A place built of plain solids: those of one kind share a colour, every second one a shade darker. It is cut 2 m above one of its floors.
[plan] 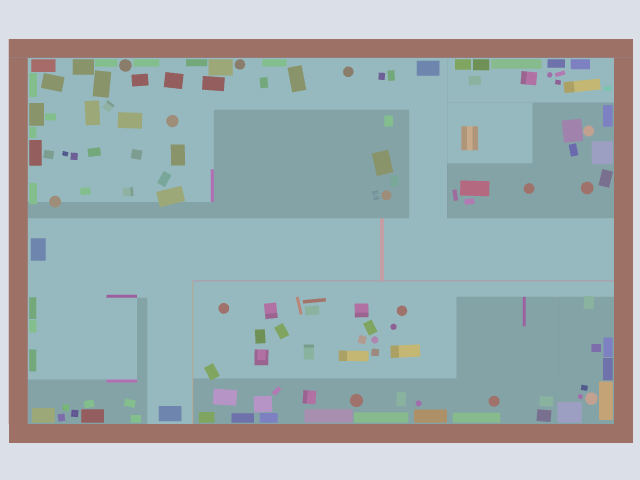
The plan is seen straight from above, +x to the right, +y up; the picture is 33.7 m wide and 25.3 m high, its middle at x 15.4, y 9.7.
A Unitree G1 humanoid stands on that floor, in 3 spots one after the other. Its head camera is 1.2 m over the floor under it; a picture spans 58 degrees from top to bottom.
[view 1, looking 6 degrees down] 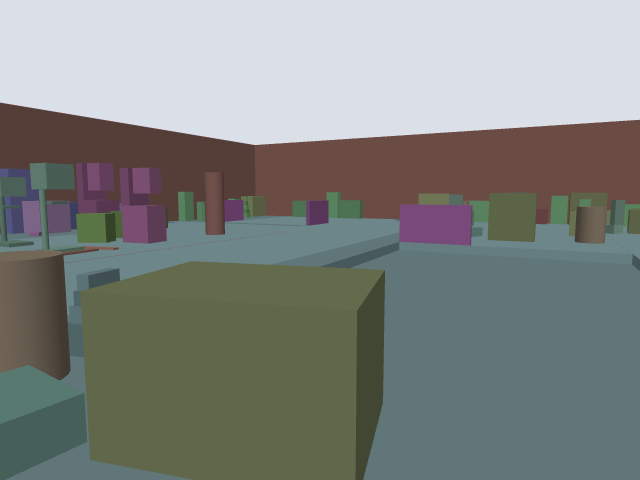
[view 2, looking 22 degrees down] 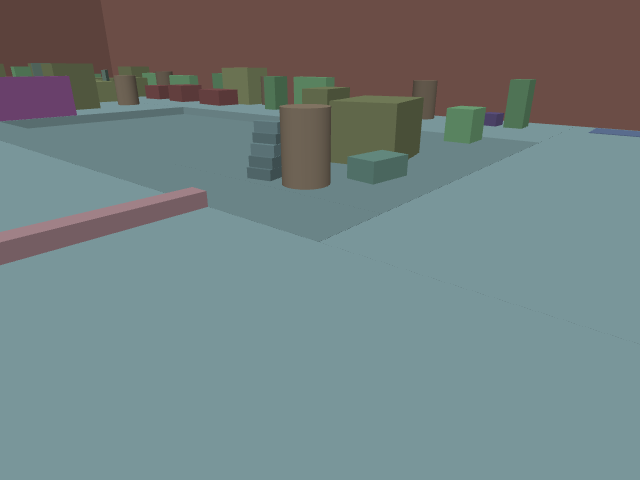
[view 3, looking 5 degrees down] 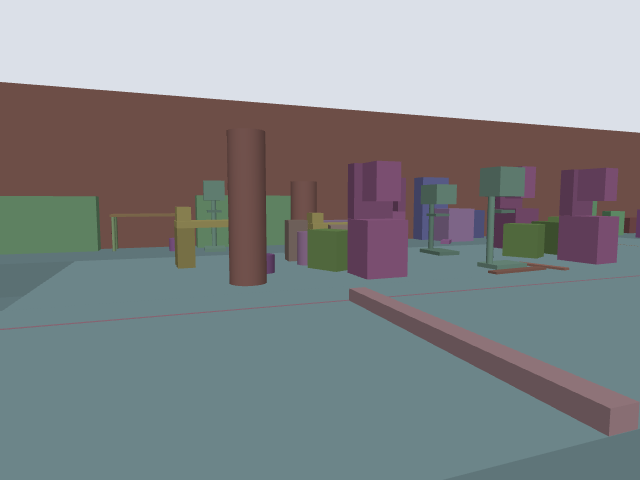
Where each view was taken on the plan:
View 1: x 20.41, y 15.06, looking -152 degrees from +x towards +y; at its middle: floor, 11.48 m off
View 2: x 21.99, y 8.61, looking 130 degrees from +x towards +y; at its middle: floor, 3.20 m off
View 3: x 20.90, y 12.34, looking -110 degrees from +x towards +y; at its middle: offcut_bin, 7.67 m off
